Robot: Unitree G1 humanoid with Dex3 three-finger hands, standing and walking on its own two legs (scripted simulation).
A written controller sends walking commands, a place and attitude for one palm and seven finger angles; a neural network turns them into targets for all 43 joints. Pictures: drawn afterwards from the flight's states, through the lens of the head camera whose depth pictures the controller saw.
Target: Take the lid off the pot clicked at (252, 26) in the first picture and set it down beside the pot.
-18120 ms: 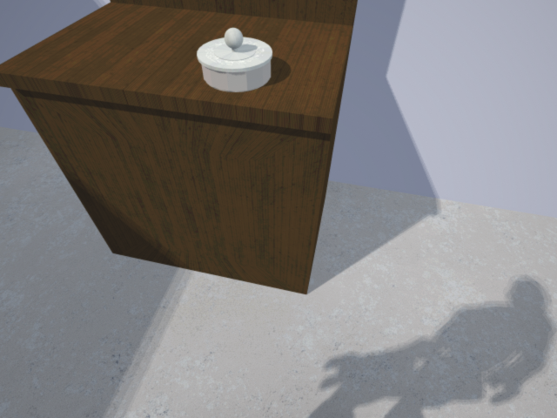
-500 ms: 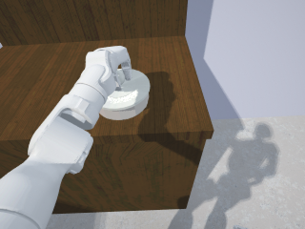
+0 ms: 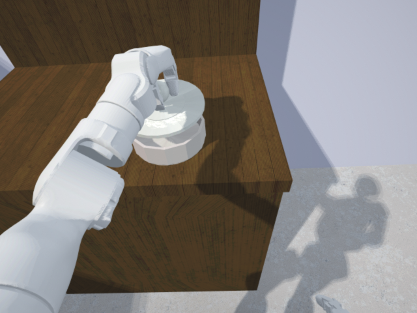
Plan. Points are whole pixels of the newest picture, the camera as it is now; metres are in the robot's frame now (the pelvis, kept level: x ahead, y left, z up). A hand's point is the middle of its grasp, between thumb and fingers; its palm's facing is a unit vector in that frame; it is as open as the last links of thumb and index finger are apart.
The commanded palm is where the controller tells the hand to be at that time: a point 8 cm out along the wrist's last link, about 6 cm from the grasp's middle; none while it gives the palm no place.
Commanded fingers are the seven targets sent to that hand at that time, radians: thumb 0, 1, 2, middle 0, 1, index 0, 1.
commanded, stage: lift the lid straight up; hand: left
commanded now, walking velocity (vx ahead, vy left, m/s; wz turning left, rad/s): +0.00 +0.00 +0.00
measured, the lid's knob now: (158, 92) +0.49 +0.10 +0.21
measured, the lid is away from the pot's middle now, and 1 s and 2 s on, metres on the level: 0.00 0.01 0.07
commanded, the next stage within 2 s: move the lid sideways beside the pot in 1.40 s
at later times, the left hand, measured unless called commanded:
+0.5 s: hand (152, 70) +0.46 +0.09 +0.26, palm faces -0.23 -0.08 -0.97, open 6.8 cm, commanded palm +0.44 +0.10 +0.33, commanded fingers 0.00 0.81 0.74 -0.93 -1.06 -0.94 -1.06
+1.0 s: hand (144, 42) +0.46 +0.10 +0.31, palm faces -0.15 -0.11 -0.98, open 6.8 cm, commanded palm +0.45 +0.10 +0.37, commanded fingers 0.00 0.81 0.74 -0.93 -1.06 -0.94 -1.06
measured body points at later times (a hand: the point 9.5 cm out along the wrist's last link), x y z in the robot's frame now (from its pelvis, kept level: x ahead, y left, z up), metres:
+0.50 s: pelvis +0.00 +0.00 +0.00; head +0.00 -0.03 +0.45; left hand +0.47 +0.10 +0.32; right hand +0.12 -0.24 -0.13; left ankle -0.01 +0.09 -0.74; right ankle -0.03 -0.10 -0.74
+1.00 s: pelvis +0.00 +0.01 +0.00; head +0.00 -0.02 +0.45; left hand +0.47 +0.10 +0.37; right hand +0.12 -0.24 -0.13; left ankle -0.01 +0.09 -0.74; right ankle -0.03 -0.10 -0.74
